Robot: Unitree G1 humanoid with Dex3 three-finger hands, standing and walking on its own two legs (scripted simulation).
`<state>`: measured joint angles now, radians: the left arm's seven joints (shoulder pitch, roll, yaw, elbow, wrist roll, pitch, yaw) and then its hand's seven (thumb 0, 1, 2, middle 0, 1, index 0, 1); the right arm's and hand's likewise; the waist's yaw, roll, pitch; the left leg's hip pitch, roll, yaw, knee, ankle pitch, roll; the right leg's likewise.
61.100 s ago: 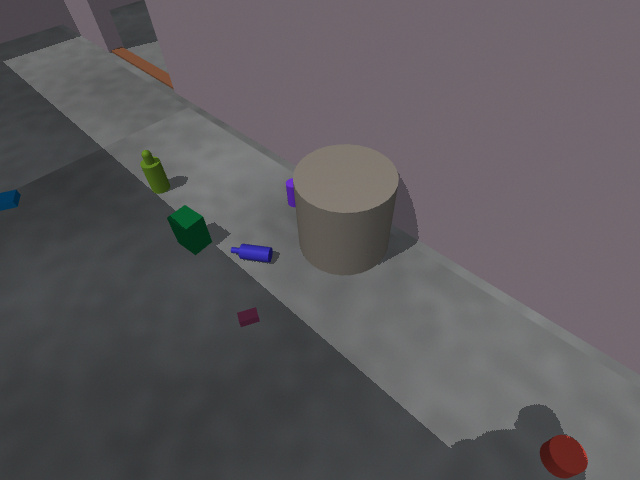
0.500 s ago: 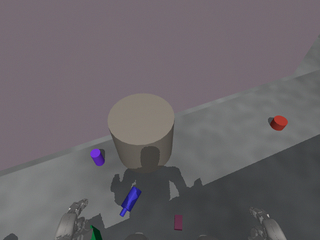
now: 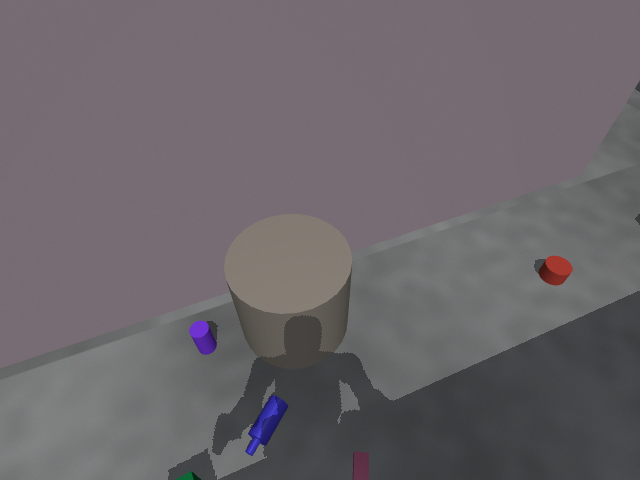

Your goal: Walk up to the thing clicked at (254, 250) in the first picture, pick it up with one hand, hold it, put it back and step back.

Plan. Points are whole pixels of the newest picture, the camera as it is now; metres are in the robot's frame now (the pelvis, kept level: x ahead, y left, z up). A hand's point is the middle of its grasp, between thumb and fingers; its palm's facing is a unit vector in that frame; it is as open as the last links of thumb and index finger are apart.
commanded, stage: stand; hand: left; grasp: from above
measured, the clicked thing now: (264, 426) +0.40 +0.20 -0.74
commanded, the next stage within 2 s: step back in 1.88 s
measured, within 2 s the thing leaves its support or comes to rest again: neither
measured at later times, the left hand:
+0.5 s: hand out of the picture +0.04 +0.22 -0.15, palm faces +0.01 -0.94 -0.34, open 7.4 cm
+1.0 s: hand out of the picture +0.10 +0.22 -0.14, palm faces +0.01 -0.94 -0.34, open 7.3 cm
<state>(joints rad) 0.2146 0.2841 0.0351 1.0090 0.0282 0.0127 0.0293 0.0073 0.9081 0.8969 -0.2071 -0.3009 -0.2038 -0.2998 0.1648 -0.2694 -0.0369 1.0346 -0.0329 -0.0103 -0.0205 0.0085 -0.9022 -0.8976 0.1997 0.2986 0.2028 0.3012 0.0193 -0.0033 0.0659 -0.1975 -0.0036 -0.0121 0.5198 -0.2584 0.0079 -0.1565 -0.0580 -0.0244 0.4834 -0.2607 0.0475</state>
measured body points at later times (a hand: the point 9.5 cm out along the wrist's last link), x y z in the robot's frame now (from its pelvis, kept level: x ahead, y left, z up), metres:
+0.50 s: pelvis +0.00 -0.02 +0.01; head +0.01 -0.02 +0.46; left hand +0.04 +0.27 -0.13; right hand +0.06 -0.31 -0.13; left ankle +0.02 +0.11 -0.74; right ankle +0.00 -0.15 -0.74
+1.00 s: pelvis +0.01 -0.02 +0.01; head +0.02 -0.03 +0.46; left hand +0.09 +0.27 -0.12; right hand +0.09 -0.32 -0.13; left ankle +0.02 +0.11 -0.74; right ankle +0.00 -0.15 -0.74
